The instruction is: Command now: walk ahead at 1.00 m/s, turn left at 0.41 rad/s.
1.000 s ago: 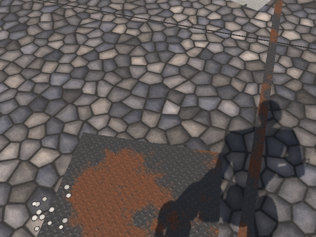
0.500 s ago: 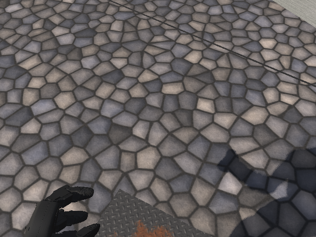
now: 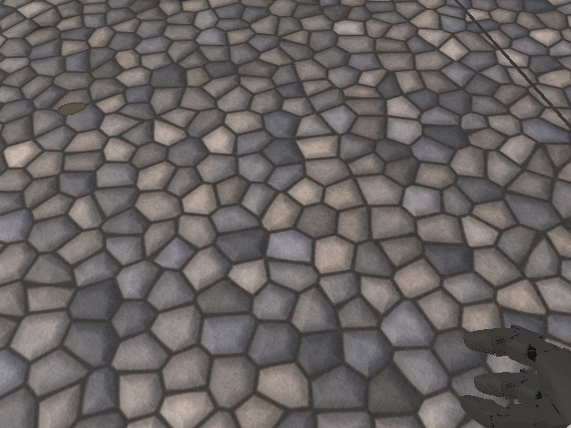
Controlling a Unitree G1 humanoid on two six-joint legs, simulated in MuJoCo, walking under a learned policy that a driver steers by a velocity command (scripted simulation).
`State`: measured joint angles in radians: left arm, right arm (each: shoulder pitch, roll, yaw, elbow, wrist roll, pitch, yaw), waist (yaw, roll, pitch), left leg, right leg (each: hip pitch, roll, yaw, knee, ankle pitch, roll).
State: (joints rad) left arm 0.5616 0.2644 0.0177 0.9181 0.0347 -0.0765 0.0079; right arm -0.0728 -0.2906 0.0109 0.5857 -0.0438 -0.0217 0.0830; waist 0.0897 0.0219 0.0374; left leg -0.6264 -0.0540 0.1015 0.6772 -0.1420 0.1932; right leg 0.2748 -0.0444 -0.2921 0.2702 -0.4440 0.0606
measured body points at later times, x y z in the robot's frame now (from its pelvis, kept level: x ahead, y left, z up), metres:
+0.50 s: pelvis +0.49 -0.02 +0.00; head +0.52 -0.02 +0.45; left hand +0.69 +0.23 -0.08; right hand +0.47 -0.31 -0.13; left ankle +0.20 +0.05 -0.63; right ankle +0.63 -0.11 -0.71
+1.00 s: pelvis +0.96 +0.09 +0.00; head +0.99 +0.10 +0.44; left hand +0.92 +0.35 -0.13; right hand +1.18 -0.12 -0.12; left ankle +1.04 +0.13 -0.71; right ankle +0.80 -0.11 -0.56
